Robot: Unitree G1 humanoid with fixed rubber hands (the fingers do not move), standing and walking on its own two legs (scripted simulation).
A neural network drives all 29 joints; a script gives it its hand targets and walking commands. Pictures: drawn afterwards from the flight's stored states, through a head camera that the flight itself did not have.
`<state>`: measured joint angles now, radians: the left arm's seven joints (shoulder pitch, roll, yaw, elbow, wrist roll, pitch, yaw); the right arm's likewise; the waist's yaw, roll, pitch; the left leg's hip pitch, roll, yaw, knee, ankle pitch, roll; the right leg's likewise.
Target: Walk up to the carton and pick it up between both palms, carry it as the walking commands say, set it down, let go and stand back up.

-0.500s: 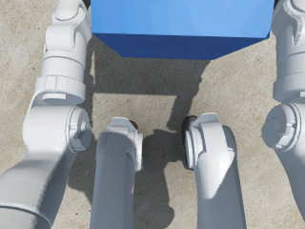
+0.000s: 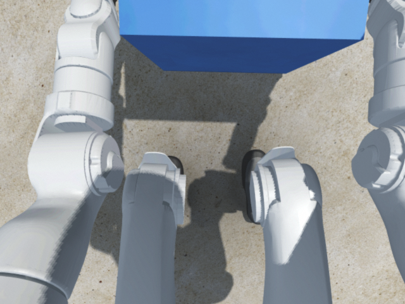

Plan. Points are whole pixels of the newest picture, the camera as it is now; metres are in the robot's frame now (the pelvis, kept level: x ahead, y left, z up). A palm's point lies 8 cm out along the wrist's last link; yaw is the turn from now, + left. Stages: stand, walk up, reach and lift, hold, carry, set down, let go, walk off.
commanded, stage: set down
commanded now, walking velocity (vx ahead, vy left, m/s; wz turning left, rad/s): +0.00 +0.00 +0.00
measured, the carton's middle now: out of the picture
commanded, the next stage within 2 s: none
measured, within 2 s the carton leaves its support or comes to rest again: rests again in 0.94 s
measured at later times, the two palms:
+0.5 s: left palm out of the picture +0.57 +0.14 -0.15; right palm out of the picture +0.55 -0.25 -0.14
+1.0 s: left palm out of the picture +0.57 +0.14 -0.16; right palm out of the picture +0.55 -0.25 -0.15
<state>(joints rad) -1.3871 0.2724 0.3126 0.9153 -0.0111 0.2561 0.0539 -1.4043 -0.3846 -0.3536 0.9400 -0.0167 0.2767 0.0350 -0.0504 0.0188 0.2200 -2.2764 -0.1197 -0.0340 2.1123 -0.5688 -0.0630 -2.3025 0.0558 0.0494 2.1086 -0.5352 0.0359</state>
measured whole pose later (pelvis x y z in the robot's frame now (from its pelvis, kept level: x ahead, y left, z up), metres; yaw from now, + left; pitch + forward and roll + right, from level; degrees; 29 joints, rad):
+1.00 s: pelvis +0.01 +0.00 -0.01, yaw -1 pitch +41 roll +1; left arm -1.41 0.26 0.37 0.92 0.06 0.18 0.02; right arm -1.44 -0.40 -0.38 1.00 -0.02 0.18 0.08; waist -0.05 0.00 0.29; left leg -2.26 -0.09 -0.02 2.15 -0.60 -0.05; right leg -2.29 0.04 0.03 2.14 -0.56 0.03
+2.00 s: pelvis +0.01 +0.00 +0.05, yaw -1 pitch +44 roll +2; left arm -1.30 0.39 0.26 0.90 -0.14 0.22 0.05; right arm -1.28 -0.50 -0.24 0.92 0.16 0.19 0.04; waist -0.04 0.01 0.10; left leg -2.15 -0.05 -0.01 1.97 -0.59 -0.03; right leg -2.19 0.02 0.02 1.96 -0.55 0.00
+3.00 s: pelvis +0.05 -0.01 +0.27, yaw -1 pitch +45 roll +2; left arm -1.05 0.33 0.32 0.81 0.03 0.22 -0.04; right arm -1.07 -0.42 -0.33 0.87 -0.02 0.19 0.13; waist -0.03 0.00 -0.05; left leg -1.50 -0.03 -0.04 1.03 -0.32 -0.03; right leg -1.54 0.02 0.03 1.04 -0.29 -0.01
